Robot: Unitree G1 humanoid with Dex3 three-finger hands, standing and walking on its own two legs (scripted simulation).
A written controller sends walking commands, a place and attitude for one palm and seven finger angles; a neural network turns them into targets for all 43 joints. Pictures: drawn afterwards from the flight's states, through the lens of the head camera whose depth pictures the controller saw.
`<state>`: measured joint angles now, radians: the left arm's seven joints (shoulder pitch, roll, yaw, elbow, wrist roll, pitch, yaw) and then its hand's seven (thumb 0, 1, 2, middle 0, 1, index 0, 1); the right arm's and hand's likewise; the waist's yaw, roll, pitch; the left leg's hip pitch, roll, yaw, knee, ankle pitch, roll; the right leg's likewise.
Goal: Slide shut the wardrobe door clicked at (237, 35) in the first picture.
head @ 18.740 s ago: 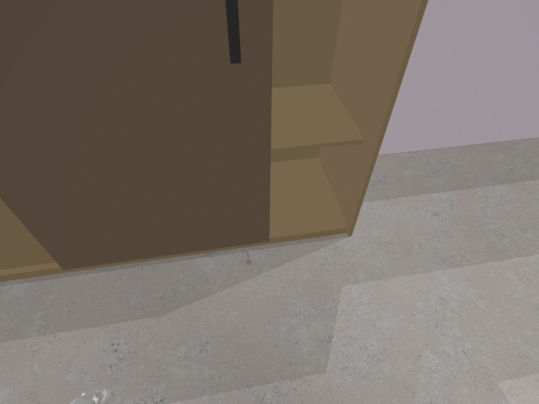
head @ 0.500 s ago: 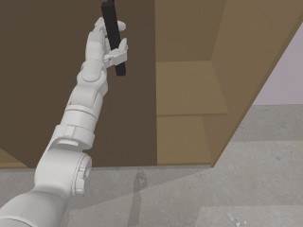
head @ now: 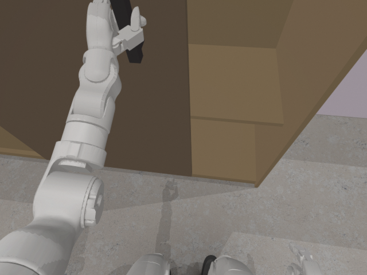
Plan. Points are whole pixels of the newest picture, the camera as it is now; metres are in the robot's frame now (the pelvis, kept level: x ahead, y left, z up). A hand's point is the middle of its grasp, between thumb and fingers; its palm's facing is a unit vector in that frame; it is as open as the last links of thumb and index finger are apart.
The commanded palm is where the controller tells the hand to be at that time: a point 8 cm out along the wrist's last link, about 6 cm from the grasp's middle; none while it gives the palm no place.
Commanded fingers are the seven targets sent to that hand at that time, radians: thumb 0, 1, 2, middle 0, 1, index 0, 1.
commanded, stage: step sideways, sliding the door along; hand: left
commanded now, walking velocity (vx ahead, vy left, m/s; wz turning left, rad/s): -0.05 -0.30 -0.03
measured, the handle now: (128, 9) +0.54 +0.16 +0.23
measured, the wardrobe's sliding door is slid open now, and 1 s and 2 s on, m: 0.35 0.07 0.00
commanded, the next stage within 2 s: stop walking and hold the door there in 1.40 s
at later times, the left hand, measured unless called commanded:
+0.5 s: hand (194, 32) +0.49 +0.03 +0.21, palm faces +0.26 -0.96 -0.10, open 6.6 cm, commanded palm +0.46 +0.01 +0.22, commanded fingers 0.00 0.90 0.90 -0.45 -1.40 -0.45 -1.40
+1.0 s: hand (302, 39) +0.48 -0.15 +0.21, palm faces +0.18 -0.98 -0.08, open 6.8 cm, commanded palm +0.46 -0.17 +0.21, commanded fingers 0.00 0.90 0.90 -0.45 -1.40 -0.45 -1.40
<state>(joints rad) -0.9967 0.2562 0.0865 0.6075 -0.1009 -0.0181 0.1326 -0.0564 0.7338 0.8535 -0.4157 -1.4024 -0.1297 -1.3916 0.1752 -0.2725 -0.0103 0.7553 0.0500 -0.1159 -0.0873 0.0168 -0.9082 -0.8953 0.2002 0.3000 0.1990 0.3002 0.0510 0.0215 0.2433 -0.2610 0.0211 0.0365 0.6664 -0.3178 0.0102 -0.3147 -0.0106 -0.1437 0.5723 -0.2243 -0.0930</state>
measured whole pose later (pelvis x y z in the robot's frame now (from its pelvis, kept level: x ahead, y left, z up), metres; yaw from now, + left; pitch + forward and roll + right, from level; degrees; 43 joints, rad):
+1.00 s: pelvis +0.11 -0.30 +0.00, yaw +4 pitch -2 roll +0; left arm -0.57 0.13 -0.01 -0.06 -0.04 -0.09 0.12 -0.06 0.73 0.81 -0.45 -1.40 -0.13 -1.24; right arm 0.05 -0.19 -0.03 0.56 0.03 -0.11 0.06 0.02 -0.90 -0.90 0.20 0.30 0.20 0.30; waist 0.15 0.05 0.29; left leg -0.16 0.22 0.15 0.53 -0.29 -0.13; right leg -0.40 0.01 0.00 0.82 -0.34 -0.01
